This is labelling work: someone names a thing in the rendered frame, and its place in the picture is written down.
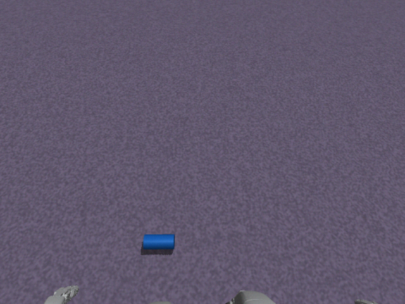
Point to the left robot hand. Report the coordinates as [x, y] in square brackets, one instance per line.
[62, 295]

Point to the can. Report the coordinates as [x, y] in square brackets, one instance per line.
[158, 241]

